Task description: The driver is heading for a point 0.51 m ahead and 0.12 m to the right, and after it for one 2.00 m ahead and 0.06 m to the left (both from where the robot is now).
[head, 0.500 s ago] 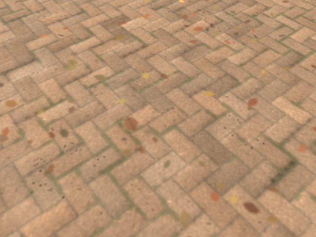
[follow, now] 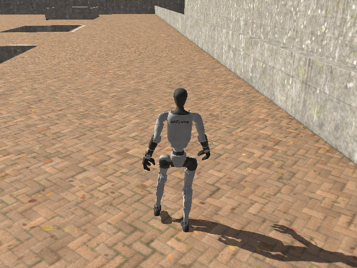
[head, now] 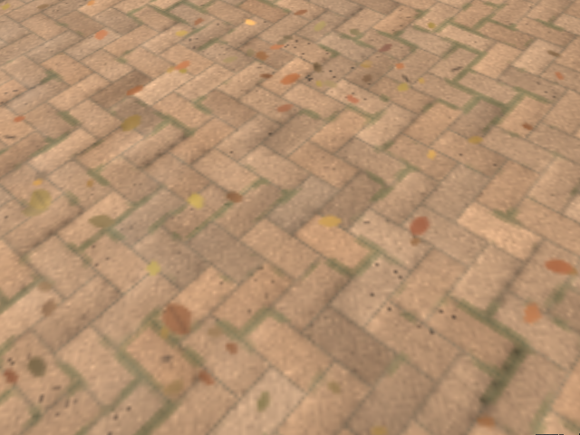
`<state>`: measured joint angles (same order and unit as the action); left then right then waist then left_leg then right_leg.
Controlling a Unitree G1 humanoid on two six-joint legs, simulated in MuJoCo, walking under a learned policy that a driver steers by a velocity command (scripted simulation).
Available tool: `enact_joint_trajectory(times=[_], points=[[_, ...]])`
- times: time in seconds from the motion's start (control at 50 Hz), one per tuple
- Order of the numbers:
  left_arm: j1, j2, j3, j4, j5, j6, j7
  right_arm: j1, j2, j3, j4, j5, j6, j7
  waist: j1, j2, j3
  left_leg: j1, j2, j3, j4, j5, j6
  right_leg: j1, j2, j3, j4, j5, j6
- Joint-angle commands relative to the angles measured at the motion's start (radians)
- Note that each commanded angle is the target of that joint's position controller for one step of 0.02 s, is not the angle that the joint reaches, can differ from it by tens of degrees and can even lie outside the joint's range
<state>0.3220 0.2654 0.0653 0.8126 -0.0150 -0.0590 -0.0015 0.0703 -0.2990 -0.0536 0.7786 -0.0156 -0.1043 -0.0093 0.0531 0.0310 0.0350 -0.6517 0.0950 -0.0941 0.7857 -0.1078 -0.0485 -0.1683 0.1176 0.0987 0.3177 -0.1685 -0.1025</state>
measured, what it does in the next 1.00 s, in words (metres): walks ahead, turning right: left foot, then right foot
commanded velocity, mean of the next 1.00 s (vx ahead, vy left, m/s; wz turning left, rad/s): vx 0.39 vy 0.00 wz -0.36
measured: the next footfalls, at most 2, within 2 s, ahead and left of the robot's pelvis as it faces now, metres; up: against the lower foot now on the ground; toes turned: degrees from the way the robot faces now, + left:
left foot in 0.20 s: +0.31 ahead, +0.14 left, +0.00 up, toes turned -11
right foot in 0.70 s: +0.49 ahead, -0.20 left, +0.00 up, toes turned -26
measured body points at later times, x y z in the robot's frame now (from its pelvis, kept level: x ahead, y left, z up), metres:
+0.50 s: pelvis +0.27 +0.03 +0.00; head +0.30 +0.02 +0.45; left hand +0.51 +0.25 -0.10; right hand +0.24 -0.25 -0.12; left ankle +0.27 +0.15 -0.75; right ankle +0.33 -0.15 -0.68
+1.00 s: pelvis +0.45 -0.09 -0.01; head +0.47 -0.11 +0.44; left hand +0.67 +0.10 -0.11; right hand +0.44 -0.39 -0.14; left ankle +0.53 +0.05 -0.69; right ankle +0.46 -0.19 -0.75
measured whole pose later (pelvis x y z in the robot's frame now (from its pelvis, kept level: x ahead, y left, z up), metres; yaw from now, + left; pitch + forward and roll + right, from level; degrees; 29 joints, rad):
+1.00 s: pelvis +0.45 -0.09 -0.01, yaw -19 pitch +1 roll -1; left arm 0.14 0.23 0.05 0.76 0.03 -0.04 0.01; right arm 0.20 -0.31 -0.07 0.83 0.01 0.03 -0.04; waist -0.01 0.05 0.06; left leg -0.56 0.10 -0.03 0.99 -0.33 -0.09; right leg -0.27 0.01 -0.15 0.38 -0.14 -0.07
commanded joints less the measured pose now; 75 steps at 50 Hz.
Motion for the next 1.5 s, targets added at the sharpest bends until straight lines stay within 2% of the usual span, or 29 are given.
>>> enact_joint_trajectory(times=[0.02,0.14,0.18,0.2,0.22,0.24,0.26,0.3,0.4,0.62,0.66,0.7,0.72,0.74,0.76,0.78,0.8,0.84,0.88,0.96,1.12,1.2,1.22,1.24,1.26,1.28,1.32,1.36,1.5], points=[[-0.003,0.181,0.047,-0.065,-0.006,-0.007,0.018,-0.085,-0.041,-0.006,-0.081,0.007,-0.012,0.006,0.005,-0.100,-0.025,0.128,-0.067,0.048,-0.190,0.195,-0.013,-0.099,-0.193,0.154,-0.104,0.151,-0.117],[0.054,0.172,0.048,-0.048,-0.009,0.013,0.027,-0.143,-0.094,-0.020,-0.123,0.023,-0.034,0.027,0.009,-0.128,-0.029,0.168,-0.095,0.004,-0.331,0.104,0.024,0.066,-0.254,0.307,0.035,0.123,-0.092],[0.028,0.161,0.045,-0.061,-0.006,0.020,0.028,-0.034,-0.121,-0.035,-0.098,0.022,-0.044,0.024,-0.053,-0.152,-0.067,0.317,-0.101,0.029,-0.381,0.062,0.065,0.069,-0.234,0.323,0.129,0.205,-0.068],[0.014,0.122,0.030,-0.076,0.000,0.018,0.022,0.084,-0.155,-0.049,-0.079,0.007,-0.049,0.018,-0.111,-0.130,-0.166,0.528,-0.035,-0.013,-0.364,0.067,0.112,0.010,-0.182,0.281,0.287,0.224,-0.039],[0.029,0.070,0.010,-0.099,0.020,0.014,0.020,0.248,-0.215,-0.064,-0.065,0.000,-0.044,0.009,-0.164,-0.001,-0.316,0.799,0.143,-0.194,-0.339,0.025,0.171,-0.138,-0.100,0.174,0.570,0.002,0.003],[0.175,0.035,-0.002,-0.126,-0.017,0.004,0.017,0.294,-0.263,-0.078,-0.027,0.000,-0.027,0.017,-0.082,0.354,-0.388,1.047,0.338,-0.661,-0.437,-0.195,0.327,-0.496,-0.002,0.083,0.846,-0.451,0.055],[0.151,0.152,0.017,-0.094,-0.029,0.005,0.021,0.249,-0.150,-0.054,-0.057,0.021,-0.021,0.020,-0.107,0.193,-0.287,0.976,0.323,-0.654,-0.473,-0.377,0.292,-0.598,-0.097,0.107,0.953,-0.404,0.067],[-0.007,0.180,0.032,-0.118,-0.014,0.016,0.021,0.162,-0.088,-0.034,-0.072,0.011,-0.009,0.016,-0.114,0.024,-0.095,0.727,0.229,-0.360,-0.511,-0.211,0.224,-0.581,-0.161,0.051,0.946,-0.235,0.085],[-0.052,0.089,0.024,-0.166,-0.014,0.034,0.004,0.132,-0.083,-0.035,-0.037,0.010,-0.018,0.015,-0.068,0.067,-0.017,0.542,0.162,-0.082,-0.622,0.035,0.238,-0.529,-0.239,0.006,0.807,-0.124,0.101],[-0.299,0.071,0.010,-0.278,-0.004,0.021,-0.051,0.192,-0.178,-0.063,0.014,0.035,0.025,0.001,-0.122,0.030,0.039,0.671,0.164,0.228,-0.564,0.384,0.180,-0.469,-0.190,-0.130,0.326,0.138,0.067],[-0.253,0.092,0.024,-0.284,0.011,0.017,-0.054,0.215,-0.199,-0.066,0.027,0.050,0.038,-0.004,-0.079,0.058,-0.016,0.685,0.168,0.231,-0.432,0.683,0.163,-0.326,-0.122,-0.158,0.284,0.053,0.029],[-0.025,0.162,0.062,-0.218,0.018,0.015,-0.037,0.215,-0.176,-0.050,0.036,0.051,0.040,-0.003,0.058,0.023,-0.142,0.574,0.107,0.264,-0.138,0.676,0.106,0.046,-0.080,-0.146,0.144,0.275,-0.028],[0.088,0.246,0.072,-0.196,0.038,0.023,-0.012,0.231,-0.094,-0.017,0.005,0.001,0.029,0.004,0.073,-0.148,-0.281,0.320,0.032,0.268,0.180,0.110,0.053,0.373,-0.306,0.097,0.230,0.746,-0.096],[0.043,0.274,0.052,-0.219,0.058,0.021,-0.009,0.399,-0.026,0.019,0.028,0.012,0.022,0.026,-0.015,-0.284,-0.509,0.087,-0.096,0.101,0.506,-0.644,0.010,0.609,-0.614,0.480,0.224,0.941,-0.316],[0.058,0.203,0.044,-0.225,0.048,0.026,-0.015,0.312,-0.152,-0.016,0.062,0.048,0.026,0.028,0.071,-0.108,-0.543,0.111,-0.076,-0.050,0.547,-0.604,0.012,0.503,-0.548,0.390,0.185,0.864,-0.279],[-0.011,0.184,0.033,-0.206,0.036,0.020,-0.021,0.219,-0.154,-0.020,0.023,0.072,0.033,0.028,0.044,-0.121,-0.362,0.033,-0.040,-0.021,0.507,-0.557,0.016,0.382,-0.496,0.227,0.155,0.801,-0.229],[-0.076,0.149,0.022,-0.190,0.023,0.014,-0.023,0.197,-0.125,-0.015,0.027,0.057,0.043,0.015,0.000,-0.071,-0.254,0.032,0.000,0.007,0.423,-0.487,0.010,0.241,-0.439,0.153,0.111,0.685,-0.178],[-0.171,0.105,0.010,-0.176,0.034,0.005,-0.024,0.257,-0.112,-0.021,0.062,0.038,0.086,-0.006,-0.077,-0.114,-0.166,0.197,0.024,0.022,0.361,-0.368,-0.019,-0.019,-0.383,0.030,0.013,0.572,-0.145],[-0.234,0.094,0.009,-0.165,0.056,-0.010,-0.021,0.315,-0.087,-0.025,0.080,0.033,0.115,-0.022,-0.116,-0.135,-0.157,0.287,0.008,0.040,0.341,-0.291,-0.044,-0.129,-0.375,-0.047,-0.045,0.522,-0.156],[-0.238,0.124,0.023,-0.126,0.046,-0.003,0.015,0.214,-0.089,-0.035,0.023,0.025,0.133,-0.034,-0.088,-0.133,-0.111,0.188,0.025,0.043,0.234,-0.195,-0.044,-0.089,-0.397,-0.097,-0.092,0.309,-0.153],[-0.215,0.164,0.043,-0.081,0.027,0.053,0.038,0.097,-0.077,-0.038,-0.064,0.027,0.148,0.005,-0.041,-0.123,-0.080,0.177,0.011,0.120,0.020,-0.240,-0.008,0.043,-0.458,-0.133,-0.054,0.201,-0.142],[-0.228,0.181,0.053,-0.065,-0.009,0.071,0.039,0.148,-0.074,-0.046,-0.071,0.029,0.147,0.028,-0.086,-0.129,-0.106,0.327,-0.047,0.185,-0.249,-0.117,0.055,0.072,-0.443,-0.189,0.109,0.297,-0.056],[-0.173,0.158,0.050,-0.040,-0.010,0.072,0.036,0.178,-0.112,-0.059,-0.067,0.022,0.144,0.022,-0.089,-0.077,-0.112,0.417,-0.057,0.142,-0.358,0.047,0.092,0.032,-0.390,-0.229,0.207,0.210,0.012],[-0.164,0.115,0.040,-0.055,0.024,0.066,0.031,0.215,-0.233,-0.092,-0.074,0.017,0.140,0.003,-0.070,0.158,-0.130,0.579,0.117,-0.108,-0.389,0.463,0.170,-0.166,-0.280,-0.317,0.463,-0.029,0.106],[-0.255,0.089,0.029,-0.114,0.048,0.062,0.032,0.224,-0.299,-0.101,-0.091,-0.006,0.133,0.001,-0.093,0.317,-0.132,0.666,0.309,-0.402,-0.403,0.669,0.380,-0.457,-0.115,-0.256,0.694,-0.506,0.179],[-0.310,0.129,0.040,-0.114,0.038,0.062,0.031,0.245,-0.244,-0.087,-0.095,-0.015,0.112,0.011,-0.137,0.149,-0.196,0.672,0.290,-0.363,-0.410,0.628,0.418,-0.488,-0.120,-0.096,0.848,-0.533,0.170],[-0.281,0.124,0.045,-0.091,0.010,0.067,0.038,0.148,-0.205,-0.079,-0.105,0.012,0.089,0.005,-0.079,0.072,-0.153,0.641,0.185,-0.220,-0.404,0.487,0.317,-0.529,-0.149,-0.049,0.848,-0.368,0.149],[-0.268,0.144,0.054,-0.080,0.021,0.069,0.048,0.090,-0.162,-0.063,-0.122,0.032,0.098,-0.010,-0.049,0.088,-0.144,0.578,0.147,-0.182,-0.414,0.468,0.281,-0.477,-0.146,-0.042,0.821,-0.269,0.158],[-0.286,0.104,0.038,-0.081,0.012,0.058,0.040,0.099,-0.195,-0.075,-0.139,0.028,0.119,-0.031,-0.066,0.108,-0.150,0.557,0.105,-0.217,-0.406,0.332,0.276,-0.371,-0.105,-0.026,0.525,-0.167,0.194]])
